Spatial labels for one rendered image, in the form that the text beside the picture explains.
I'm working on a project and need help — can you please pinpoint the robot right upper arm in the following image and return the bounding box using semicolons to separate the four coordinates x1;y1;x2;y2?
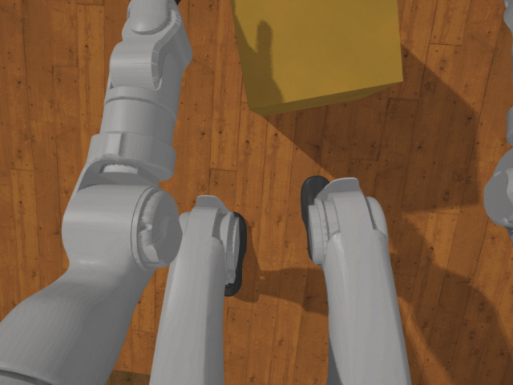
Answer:
483;148;513;244

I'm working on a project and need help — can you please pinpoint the carton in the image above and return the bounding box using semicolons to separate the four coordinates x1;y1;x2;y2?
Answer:
230;0;403;116

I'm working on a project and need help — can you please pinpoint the robot left upper arm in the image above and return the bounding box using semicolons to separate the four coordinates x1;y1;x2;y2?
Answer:
0;184;183;385

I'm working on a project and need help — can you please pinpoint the robot left thigh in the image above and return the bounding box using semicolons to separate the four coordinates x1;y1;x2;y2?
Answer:
149;206;240;385

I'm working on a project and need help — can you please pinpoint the robot thigh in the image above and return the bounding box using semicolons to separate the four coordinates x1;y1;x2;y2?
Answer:
149;206;240;385
309;191;412;385

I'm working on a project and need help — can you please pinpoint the left robot forearm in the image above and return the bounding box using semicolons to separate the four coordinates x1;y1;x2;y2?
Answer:
62;0;193;251

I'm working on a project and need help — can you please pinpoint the robot right thigh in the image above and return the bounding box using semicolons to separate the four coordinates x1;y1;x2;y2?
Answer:
309;191;412;385

